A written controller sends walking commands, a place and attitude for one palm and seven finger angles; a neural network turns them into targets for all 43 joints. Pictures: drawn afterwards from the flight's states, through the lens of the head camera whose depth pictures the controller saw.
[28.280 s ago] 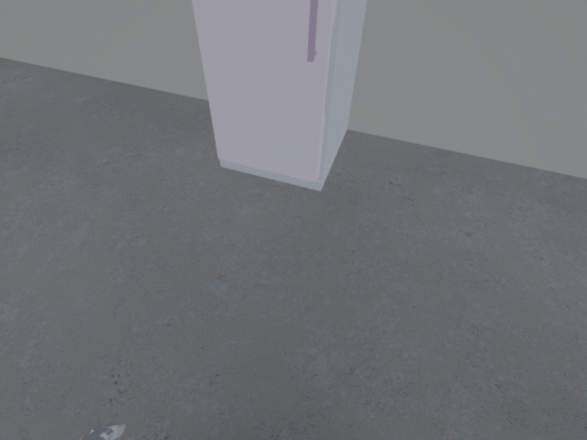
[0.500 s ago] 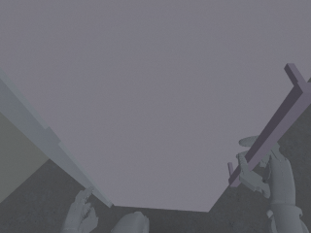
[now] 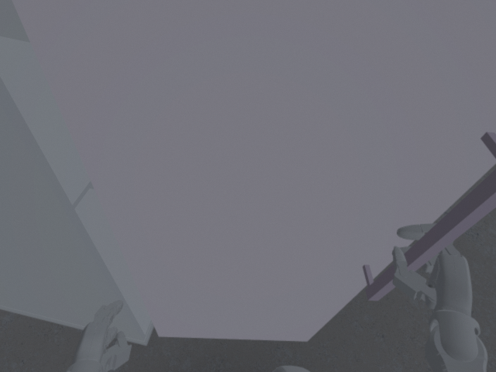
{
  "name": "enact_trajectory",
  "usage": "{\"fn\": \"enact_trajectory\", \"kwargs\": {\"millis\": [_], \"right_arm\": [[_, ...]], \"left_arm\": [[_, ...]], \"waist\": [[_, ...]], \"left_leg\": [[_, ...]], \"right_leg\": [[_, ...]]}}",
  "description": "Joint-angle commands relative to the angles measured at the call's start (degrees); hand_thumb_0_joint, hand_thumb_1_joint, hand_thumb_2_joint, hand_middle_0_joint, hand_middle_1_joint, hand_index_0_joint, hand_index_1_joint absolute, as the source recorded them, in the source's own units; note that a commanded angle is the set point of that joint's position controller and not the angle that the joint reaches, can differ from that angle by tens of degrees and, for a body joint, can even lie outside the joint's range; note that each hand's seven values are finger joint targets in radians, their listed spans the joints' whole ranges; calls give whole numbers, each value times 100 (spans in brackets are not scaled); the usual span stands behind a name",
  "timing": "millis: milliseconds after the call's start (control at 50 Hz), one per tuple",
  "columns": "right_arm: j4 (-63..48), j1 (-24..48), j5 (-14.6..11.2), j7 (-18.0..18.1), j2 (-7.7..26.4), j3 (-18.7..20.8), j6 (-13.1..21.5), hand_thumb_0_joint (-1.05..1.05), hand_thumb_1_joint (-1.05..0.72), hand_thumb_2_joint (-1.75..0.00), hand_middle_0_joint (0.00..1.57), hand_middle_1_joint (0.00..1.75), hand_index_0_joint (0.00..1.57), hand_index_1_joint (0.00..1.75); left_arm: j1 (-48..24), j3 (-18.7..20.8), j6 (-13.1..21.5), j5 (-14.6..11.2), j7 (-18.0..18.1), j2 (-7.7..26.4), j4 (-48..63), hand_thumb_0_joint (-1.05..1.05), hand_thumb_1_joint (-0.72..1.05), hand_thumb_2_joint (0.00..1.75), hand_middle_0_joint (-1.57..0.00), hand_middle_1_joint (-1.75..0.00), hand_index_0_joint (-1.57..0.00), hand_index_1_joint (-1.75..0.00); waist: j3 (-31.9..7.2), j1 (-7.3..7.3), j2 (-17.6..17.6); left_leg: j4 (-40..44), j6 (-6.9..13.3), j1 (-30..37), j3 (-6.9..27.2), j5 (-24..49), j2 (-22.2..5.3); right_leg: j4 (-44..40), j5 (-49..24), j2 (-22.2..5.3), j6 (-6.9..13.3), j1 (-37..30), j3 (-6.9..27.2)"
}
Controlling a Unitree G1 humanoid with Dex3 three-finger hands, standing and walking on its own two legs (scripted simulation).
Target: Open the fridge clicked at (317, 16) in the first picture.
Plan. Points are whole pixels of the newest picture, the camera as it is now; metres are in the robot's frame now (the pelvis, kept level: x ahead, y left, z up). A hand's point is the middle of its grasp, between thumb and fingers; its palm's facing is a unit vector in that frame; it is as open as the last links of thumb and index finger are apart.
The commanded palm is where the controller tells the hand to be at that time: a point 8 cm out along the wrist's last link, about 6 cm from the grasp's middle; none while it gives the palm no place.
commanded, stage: stop walking and hold the door back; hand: right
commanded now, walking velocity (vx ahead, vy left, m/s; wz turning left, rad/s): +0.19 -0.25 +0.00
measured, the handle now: (417, 237) +0.31 -0.24 +0.10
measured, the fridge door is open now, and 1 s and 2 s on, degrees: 79 67 73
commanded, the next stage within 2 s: loosen the grip on the handle in 1.26 s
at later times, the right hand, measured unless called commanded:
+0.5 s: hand (398, 242) +0.31 -0.21 +0.08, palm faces +0.25 +0.93 -0.29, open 5.7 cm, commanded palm +0.30 -0.27 +0.07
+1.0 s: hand (388, 218) +0.36 -0.22 +0.08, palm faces +0.19 +0.96 -0.21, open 6.1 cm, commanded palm +0.30 -0.29 +0.07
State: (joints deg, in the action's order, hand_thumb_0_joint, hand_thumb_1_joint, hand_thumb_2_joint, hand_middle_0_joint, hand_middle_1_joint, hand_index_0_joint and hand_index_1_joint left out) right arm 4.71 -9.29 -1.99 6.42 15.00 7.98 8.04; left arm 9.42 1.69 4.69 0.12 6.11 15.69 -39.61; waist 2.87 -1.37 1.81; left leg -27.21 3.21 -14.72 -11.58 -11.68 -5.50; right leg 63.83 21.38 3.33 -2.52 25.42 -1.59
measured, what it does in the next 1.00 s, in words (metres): steps on the spot: right foot, then left foot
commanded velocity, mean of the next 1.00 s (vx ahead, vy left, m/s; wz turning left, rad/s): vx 0.12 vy -0.03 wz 0.00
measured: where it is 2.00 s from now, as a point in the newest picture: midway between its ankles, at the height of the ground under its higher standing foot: outside the picture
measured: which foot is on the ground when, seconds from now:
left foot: down 0.00-0.24, up 0.26-0.52, down 0.54-0.86, up 0.88-1.00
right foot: up 0.00-0.24, down 0.26-0.54, up 0.56-0.80, down 0.82-1.00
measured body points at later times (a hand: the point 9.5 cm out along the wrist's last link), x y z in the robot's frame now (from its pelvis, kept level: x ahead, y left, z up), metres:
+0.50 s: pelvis -0.12 +0.03 -0.01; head -0.07 +0.03 +0.44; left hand -0.06 +0.26 -0.14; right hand +0.29 -0.26 +0.10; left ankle -0.13 +0.17 -0.71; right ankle -0.10 -0.08 -0.74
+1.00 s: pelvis -0.08 -0.01 -0.01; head -0.02 -0.03 +0.44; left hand +0.02 +0.26 -0.10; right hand +0.34 -0.27 +0.09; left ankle -0.13 +0.11 -0.71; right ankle +0.00 -0.10 -0.74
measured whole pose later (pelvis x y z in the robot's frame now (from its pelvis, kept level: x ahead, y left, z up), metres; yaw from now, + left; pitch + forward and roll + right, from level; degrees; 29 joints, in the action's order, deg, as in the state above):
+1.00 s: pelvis -0.08 -0.01 -0.01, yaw +6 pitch +1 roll +2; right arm 34.1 24.8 0.4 1.0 24.2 21.4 12.7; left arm 12.2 -0.5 6.7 0.2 4.1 12.4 -36.4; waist 6.2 5.4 -1.9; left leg -46.2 -1.0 -18.4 -2.3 -28.2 0.2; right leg 30.6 10.4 -4.8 2.4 20.9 -8.3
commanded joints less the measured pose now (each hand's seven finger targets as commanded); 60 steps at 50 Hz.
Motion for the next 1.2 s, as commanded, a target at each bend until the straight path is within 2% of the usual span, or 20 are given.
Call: {"fn": "enact_trajectory", "kwargs": {"millis": [0,180,200,220,240,300,320,360,460,500,520,540,680,780,840,880,940,980,1040,1180], "right_arm": [[-346,2905,-76,299,1546,940,478,0,-90,-90,45,140,45,140],[1314,5232,84,204,2085,839,723,0,-90,-90,45,140,45,140],[1466,5488,44,141,2162,817,810,0,-90,-90,45,140,45,140],[1672,5814,47,112,2145,890,857,0,-90,-90,45,140,45,140],[1860,6385,109,152,2263,979,726,0,-90,-90,45,140,45,140],[2274,6894,299,44,3251,1620,867,0,-90,-90,45,140,45,140],[3172,7047,330,-76,2554,954,741,0,-90,-90,45,140,45,140],[3746,7715,185,-229,1666,124,530,0,-90,-90,45,140,45,140],[4337,8296,199,-268,2453,629,564,0,-90,-90,45,140,45,140],[4647,8097,253,-257,2793,807,575,0,-90,-90,45,140,45,140],[4721,8025,266,-234,3314,1159,555,0,-90,-90,45,140,45,140],[4637,7759,260,-184,3665,1497,463,0,-90,-90,45,140,45,140],[5196,6820,126,-342,3824,2085,386,0,-90,-90,45,140,45,140],[4028,6087,153,-406,3382,2044,690,0,-90,-90,45,140,45,140],[2953,5464,93,-491,2631,1621,851,0,-90,-90,45,140,45,140],[1872,5174,167,-450,2590,1593,953,0,-90,-90,45,140,45,140],[1360,4432,214,-236,3569,2606,1007,0,-90,-90,45,140,45,140],[945,4032,142,-263,3093,2302,919,0,-90,-90,45,140,45,140],[979,3940,135,-269,3120,2329,803,0,-90,-90,45,140,45,140],[2346,4777,38,-208,3079,2103,558,0,-90,-90,45,140,45,140]], "left_arm": [[-260,106,174,-52,-49,560,868,0,90,90,-20,-30,-20,-30],[352,98,64,-119,-174,552,593,0,90,90,-20,-30,-20,-30],[416,99,103,-101,-145,694,583,0,90,90,-20,-30,-20,-30],[228,77,156,-28,-147,831,736,0,90,90,-20,-30,-20,-30],[-277,-11,304,-18,-187,559,884,0,90,90,-20,-30,-20,-30],[29,180,232,-159,-152,736,570,0,90,90,-20,-30,-20,-30],[128,149,166,-192,-122,848,535,0,90,90,-20,-30,-20,-30],[457,80,182,-288,-21,818,450,0,90,90,-20,-30,-20,-30],[720,12,252,-196,166,935,184,0,90,90,-20,-30,-20,-30],[806,26,269,-245,115,873,82,0,90,90,-20,-30,-20,-30],[750,67,247,-268,134,761,135,0,90,90,-20,-30,-20,-30],[617,134,292,-264,136,873,203,0,90,90,-20,-30,-20,-30],[649,-58,249,-238,24,916,75,0,90,90,-20,-30,-20,-30],[615,147,240,-158,60,920,457,0,90,90,-20,-30,-20,-30],[670,276,294,-137,-119,1033,707,0,90,90,-20,-30,-20,-30],[391,200,366,1,-160,838,773,0,90,90,-20,-30,-20,-30],[568,192,382,37,-93,866,739,0,90,90,-20,-30,-20,-30],[483,134,366,4,-94,778,930,0,90,90,-20,-30,-20,-30],[442,68,353,12,-74,774,980,0,90,90,-20,-30,-20,-30],[263,-58,325,-123,121,639,685,0,90,90,-20,-30,-20,-30]], "waist": [[-1094,77,-1236],[-1444,419,-804],[-1379,536,525],[-1153,489,2501],[-982,191,2541],[-1277,-5,733],[-1015,94,453],[-908,208,452],[-1677,92,796],[-1839,117,90],[-1758,97,-1497],[-1638,5,-1337],[-1094,133,-1493],[-1462,251,-817],[-1845,285,790],[-1736,242,1382],[-1977,159,1366],[-2137,188,1574],[-2048,198,1329],[-1516,175,-1198]], "left_leg": [[1590,-708,1366,1949,450,-1456],[1835,-968,-318,1081,-2423,-519],[600,-1028,-869,626,-2169,83],[-2220,-935,-1325,14,-1932,734],[-4622,-355,-1149,1116,-2038,561],[-4882,-388,-2116,1303,-1180,339],[-4563,-402,-2205,1198,-1129,264],[-3473,-420,-1835,913,-1036,292],[-235,-424,337,380,-1283,638],[578,45,2080,1819,-1251,-199],[925,660,2660,3973,-406,-1418],[971,900,2707,4470,1032,-2100],[303,274,1682,1569,3043,-962],[-309,-139,845,1034,2329,-398],[-1894,-427,-485,938,-1771,648],[-2705,-371,-748,1209,-2080,495],[-1889,-355,-410,1060,-1661,417],[-1107,-340,-146,862,-1385,499],[138,-335,530,844,-377,441],[247,124,837,1955,2832,-786]], "right_leg": [[-1235,-27,-104,129,183,19],[-4541,744,175,709,-2806,-936],[-5211,973,-331,958,-3255,-378],[-5783,1705,-1759,1495,-2570,1321],[-5587,1575,-2680,1897,-1139,2414],[-5277,1496,-2201,1740,-1816,1872],[-5085,1589,-2034,1613,-1510,1508],[-5098,1536,-1926,1495,-1529,1387],[-3881,-16,-1538,1050,-1566,591],[-2328,-197,-1046,694,52,46],[-840,485,-458,360,1405,-202],[200,1017,-453,257,1987,300],[-1763,-325,-614,222,386,-259],[-3482,-2416,-478,122,-1750,-512],[-4010,-4408,-2051,910,-2672,1478],[-4591,-3617,-2419,1052,-2380,2027],[-4014,-4158,-2198,1080,-2271,1064],[-3674,-4130,-2005,906,-2324,539],[-3279,-3503,-1801,665,-1883,363],[-2314,-64,-782,209,-453,-7]]}}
